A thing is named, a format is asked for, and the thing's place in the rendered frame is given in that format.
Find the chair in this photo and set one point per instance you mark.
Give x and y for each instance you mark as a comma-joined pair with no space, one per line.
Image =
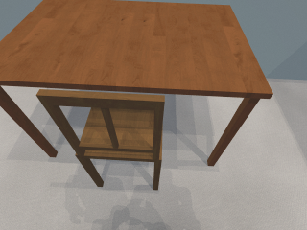
119,126

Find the table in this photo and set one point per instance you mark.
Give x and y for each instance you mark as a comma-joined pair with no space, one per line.
132,46

